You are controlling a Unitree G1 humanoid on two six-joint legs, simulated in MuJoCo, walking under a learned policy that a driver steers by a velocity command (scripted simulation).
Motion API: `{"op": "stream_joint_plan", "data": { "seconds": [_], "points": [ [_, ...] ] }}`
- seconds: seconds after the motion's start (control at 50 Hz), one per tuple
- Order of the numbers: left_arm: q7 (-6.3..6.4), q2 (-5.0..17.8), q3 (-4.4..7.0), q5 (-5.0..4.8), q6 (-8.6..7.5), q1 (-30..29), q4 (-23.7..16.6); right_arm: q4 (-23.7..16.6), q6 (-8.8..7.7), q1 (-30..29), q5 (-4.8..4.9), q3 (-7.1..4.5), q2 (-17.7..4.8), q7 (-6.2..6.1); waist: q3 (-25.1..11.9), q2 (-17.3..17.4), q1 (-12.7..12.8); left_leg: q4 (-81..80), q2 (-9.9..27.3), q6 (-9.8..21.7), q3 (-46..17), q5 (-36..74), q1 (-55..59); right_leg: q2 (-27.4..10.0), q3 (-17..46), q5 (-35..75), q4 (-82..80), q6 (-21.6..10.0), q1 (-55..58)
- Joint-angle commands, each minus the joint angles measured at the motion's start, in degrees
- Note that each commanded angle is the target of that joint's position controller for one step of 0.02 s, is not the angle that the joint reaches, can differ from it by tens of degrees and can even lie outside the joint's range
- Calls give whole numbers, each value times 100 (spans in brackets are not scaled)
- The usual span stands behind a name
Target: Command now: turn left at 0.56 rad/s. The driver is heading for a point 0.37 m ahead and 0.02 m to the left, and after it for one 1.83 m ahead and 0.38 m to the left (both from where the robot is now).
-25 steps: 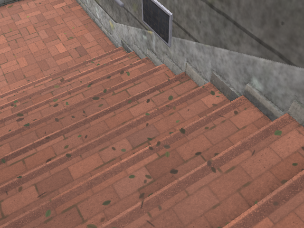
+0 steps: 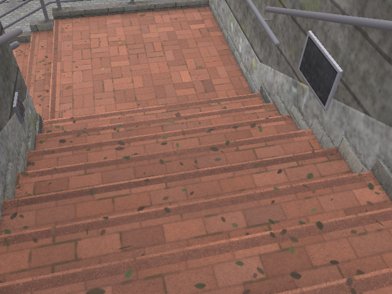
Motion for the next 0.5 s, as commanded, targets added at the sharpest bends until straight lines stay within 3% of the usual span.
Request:
{"op": "stream_joint_plan", "data": {
  "seconds": [0.02,0.06,0.1,0.12,0.14,0.16,0.22,0.26,0.3,0.32,0.34,0.36,0.38,0.4,0.42,0.44,0.46,0.48,0.5],
  "points": [
    [-91,317,104,47,21,404,-256,-457,64,-211,-7,-189,-734,110,-84,487,200,-537,1409,1468,-1057,3582,-429,218,299,1060,1083,17,-400],
    [-172,225,42,-46,43,392,-317,-420,29,-92,-45,-125,-680,58,-137,491,166,-504,1325,1487,-1185,3203,-587,267,357,1470,1157,101,-405],
    [-187,377,23,-15,111,300,-382,-379,0,39,-86,-77,-641,30,-241,634,79,-315,1269,1482,-1356,2911,-475,247,353,1656,1064,212,-522],
    [-180,416,1,12,162,186,-419,-358,-14,116,-69,-60,-645,25,-241,625,-1,-252,1299,1487,-1528,2799,-374,210,371,1594,911,281,-595],
    [-151,436,-13,9,213,30,-475,-345,-39,243,15,-63,-665,7,-230,584,-83,-254,1349,1476,-1750,2535,-69,160,406,1456,352,368,-757],
    [-124,355,-74,14,273,-144,-513,-333,-54,328,55,-65,-728,-3,-216,629,-156,-248,1359,1461,-1935,2245,106,102,392,1361,-172,425,-780],
    [-120,174,-230,40,409,-399,-587,-371,-5,382,49,-82,-870,12,-252,779,-340,-114,1430,1534,-2429,1824,-20,185,209,653,-969,354,-345],
    [-148,146,-312,15,366,-363,-601,-446,28,437,22,-89,-894,3,-404,807,-472,-91,1338,1533,-2688,1066,-116,341,99,354,-1477,275,106],
    [-182,253,-324,-2,244,-190,-530,-466,39,348,34,-107,-879,17,-164,776,-451,-347,1226,1457,-3114,-1158,-489,423,74,130,-2238,101,635],
    [-208,253,-326,-45,153,-30,-497,-502,62,107,88,-103,-893,20,-52,707,-270,-305,1058,1405,-3151,-1835,-805,531,-50,305,-2882,-16,1177],
    [-222,273,-305,-148,39,248,-424,-513,107,-85,140,-104,-881,18,19,486,-23,-36,849,1333,-3131,-2141,-1135,581,-55,814,-3939,-151,1964],
    [-202,316,-265,-109,-80,599,-295,-454,133,65,48,-33,-665,2,-148,298,114,596,483,1103,-3035,-2202,-1828,295,232,1139,-4062,-311,3238],
    [-155,551,-170,28,-215,1515,-59,-423,100,244,33,108,-157,25,-400,-52,387,1902,-75,687,-2518,-2072,-2721,-611,1014,1343,-3957,-1025,4374],
    [-221,1240,-27,276,-344,2227,22,-900,-10,123,91,220,349,-4,-131,-1326,447,3603,-1180,102,-1917,-2374,-5119,-2405,4465,2139,-4621,-2991,5099],
    [-394,1017,-57,442,-253,1727,125,-787,-43,-224,-25,203,-31,-40,591,-45,289,4017,-430,8,-2374,-1559,-6183,-2861,4536,2217,-5031,-3022,4811],
    [-541,713,-92,147,-167,1009,-27,-461,14,-86,35,115,-236,-163,495,27,8,4240,-225,-128,-2031,-762,-5821,-2368,3537,1871,-4993,-2582,4231],
    [-634,169,-215,-83,-163,504,-82,-126,105,260,17,57,-387,-229,288,-225,-185,4383,-15,-244,-1567,-121,-5123,-1647,2391,1641,-5032,-2050,3630],
    [-645,-224,-323,-174,-188,613,32,75,148,425,-127,91,-268,-188,203,-528,-200,4457,60,-223,-1266,326,-4581,-1130,1649,1958,-4952,-1661,3185],
    [-608,-353,-372,-83,-208,652,91,195,158,530,-236,168,-124,-12,175,-474,-291,4727,120,-213,-939,725,-4097,-890,1156,2650,-4854,-1449,2575]
  ]
}}
Velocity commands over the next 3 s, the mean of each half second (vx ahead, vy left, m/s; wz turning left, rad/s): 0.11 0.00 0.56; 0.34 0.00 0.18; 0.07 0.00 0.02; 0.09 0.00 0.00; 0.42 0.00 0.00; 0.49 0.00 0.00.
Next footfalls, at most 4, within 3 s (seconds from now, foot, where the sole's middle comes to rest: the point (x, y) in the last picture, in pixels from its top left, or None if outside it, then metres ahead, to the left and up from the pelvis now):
0.38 right None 0.04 -0.13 -0.78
0.94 left None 0.33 0.18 -0.93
1.24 right None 0.43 -0.02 -0.93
2.40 left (130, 285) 0.66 0.29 -1.08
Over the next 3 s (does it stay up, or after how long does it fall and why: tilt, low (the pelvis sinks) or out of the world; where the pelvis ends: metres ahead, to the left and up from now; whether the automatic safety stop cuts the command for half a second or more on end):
stays up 0.91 0.22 -0.46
